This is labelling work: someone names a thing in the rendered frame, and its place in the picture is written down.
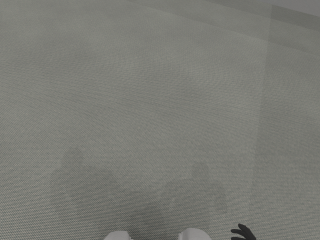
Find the right robot thigh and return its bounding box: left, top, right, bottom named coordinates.
left=178, top=228, right=212, bottom=240

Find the robot thigh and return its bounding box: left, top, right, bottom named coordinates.
left=178, top=228, right=212, bottom=240
left=104, top=230, right=133, bottom=240

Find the robot right hand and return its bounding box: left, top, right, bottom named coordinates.
left=231, top=223, right=257, bottom=240

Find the left robot thigh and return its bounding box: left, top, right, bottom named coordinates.
left=104, top=230, right=133, bottom=240

